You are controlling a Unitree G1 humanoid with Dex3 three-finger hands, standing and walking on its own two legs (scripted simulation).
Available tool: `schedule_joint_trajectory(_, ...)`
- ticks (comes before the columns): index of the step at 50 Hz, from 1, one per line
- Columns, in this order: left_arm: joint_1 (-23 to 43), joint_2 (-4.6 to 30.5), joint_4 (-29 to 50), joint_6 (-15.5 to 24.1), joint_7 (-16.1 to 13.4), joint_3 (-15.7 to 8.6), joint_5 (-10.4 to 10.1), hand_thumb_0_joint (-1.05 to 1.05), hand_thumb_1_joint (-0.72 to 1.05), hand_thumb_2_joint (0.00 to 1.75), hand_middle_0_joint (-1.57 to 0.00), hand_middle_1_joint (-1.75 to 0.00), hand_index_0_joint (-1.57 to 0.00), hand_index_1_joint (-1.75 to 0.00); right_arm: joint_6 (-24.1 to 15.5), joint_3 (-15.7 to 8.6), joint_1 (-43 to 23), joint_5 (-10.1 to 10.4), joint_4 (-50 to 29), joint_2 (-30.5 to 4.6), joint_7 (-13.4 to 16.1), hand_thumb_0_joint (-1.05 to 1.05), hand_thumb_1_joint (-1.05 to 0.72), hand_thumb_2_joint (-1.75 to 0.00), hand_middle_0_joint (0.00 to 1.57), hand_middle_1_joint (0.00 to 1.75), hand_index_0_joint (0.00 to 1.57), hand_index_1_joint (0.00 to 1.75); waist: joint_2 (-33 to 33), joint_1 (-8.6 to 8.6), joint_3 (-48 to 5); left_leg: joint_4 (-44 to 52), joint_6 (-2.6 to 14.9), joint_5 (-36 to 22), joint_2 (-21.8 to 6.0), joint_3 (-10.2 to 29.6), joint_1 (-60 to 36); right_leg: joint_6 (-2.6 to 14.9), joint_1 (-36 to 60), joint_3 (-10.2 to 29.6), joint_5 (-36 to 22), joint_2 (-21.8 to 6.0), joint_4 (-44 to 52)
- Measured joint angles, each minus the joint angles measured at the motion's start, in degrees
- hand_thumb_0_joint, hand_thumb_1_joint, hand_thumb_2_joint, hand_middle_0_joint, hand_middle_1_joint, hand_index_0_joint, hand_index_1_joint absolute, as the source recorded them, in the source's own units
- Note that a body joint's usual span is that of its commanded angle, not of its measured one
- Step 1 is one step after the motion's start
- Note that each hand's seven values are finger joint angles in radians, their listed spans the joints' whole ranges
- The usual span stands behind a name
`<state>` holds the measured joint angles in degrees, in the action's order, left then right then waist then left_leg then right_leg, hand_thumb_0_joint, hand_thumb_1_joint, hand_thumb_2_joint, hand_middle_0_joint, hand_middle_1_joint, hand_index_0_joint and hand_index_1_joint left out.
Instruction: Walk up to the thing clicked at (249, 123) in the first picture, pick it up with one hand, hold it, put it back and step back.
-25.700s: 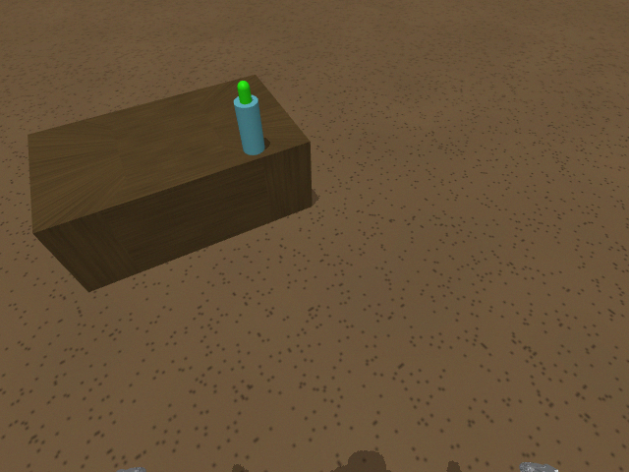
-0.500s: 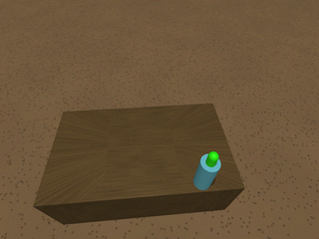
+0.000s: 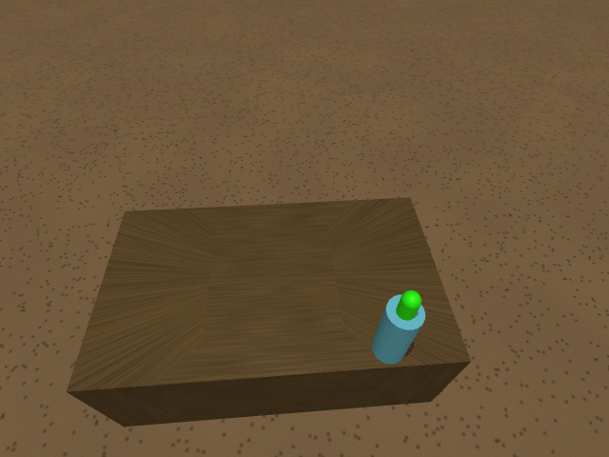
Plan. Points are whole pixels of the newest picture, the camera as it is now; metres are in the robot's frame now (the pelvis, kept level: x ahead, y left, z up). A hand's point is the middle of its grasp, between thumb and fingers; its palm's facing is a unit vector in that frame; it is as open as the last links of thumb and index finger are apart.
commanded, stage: stand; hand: right
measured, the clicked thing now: (399, 324) +0.41 -0.20 -0.29
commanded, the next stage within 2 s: step back in 1.92 s
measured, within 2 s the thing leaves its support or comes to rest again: neither
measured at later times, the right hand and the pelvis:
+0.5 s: hand out of the picture +0.07 -0.25 -0.15, palm faces -0.01 +0.93 -0.36, open 7.4 cm; pelvis +0.00 +0.00 +0.00, yaw +0 degrees
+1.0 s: hand out of the picture +0.08 -0.25 -0.15, palm faces -0.02 +0.93 -0.36, open 7.4 cm; pelvis +0.01 +0.00 +0.00, yaw +1 degrees
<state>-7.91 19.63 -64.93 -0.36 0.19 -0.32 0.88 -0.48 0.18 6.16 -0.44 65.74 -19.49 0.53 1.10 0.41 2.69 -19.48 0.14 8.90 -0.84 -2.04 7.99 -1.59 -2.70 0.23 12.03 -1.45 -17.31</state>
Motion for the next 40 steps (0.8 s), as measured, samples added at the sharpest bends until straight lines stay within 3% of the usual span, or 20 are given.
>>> schedule_joint_trajectory(10, -0.2, -0.1, 0.3, 0.0, 0.0, 0.1, 0.0, 0.01, 0.9, 0.9, -0.2, -0.3, -0.2, -0.3, 0.0, 0.0, 0.0, 0.0, 0.0, -0.1, 0.0, 0.01, -0.89, -0.9, 0.2, 0.29, 0.2, 0.3, -0.2, -0.04, -0.1, 0.0, 0.1, 0.1, 0.2, 0.0, -0.1, -0.09, 0.0, 0.0, 0.2, -0.2, -0.2)
schedule_joint_trajectory(40, -0.4, 0.1, 1.0, 0.3, 0.1, 0.2, -0.2, 0.01, 0.9, 0.9, -0.2, -0.3, -0.2, -0.3, -0.2, -0.2, 0.1, 0.0, -0.1, -0.2, -0.3, 0.01, -0.9, -0.9, 0.2, 0.3, 0.2, 0.3, -0.4, -0.02, 0.0, 0.1, 0.08, 0.2, 0.3, 0.4, -0.2, -0.08, 0.4, -0.4, 0.3, -0.3, 0.2)
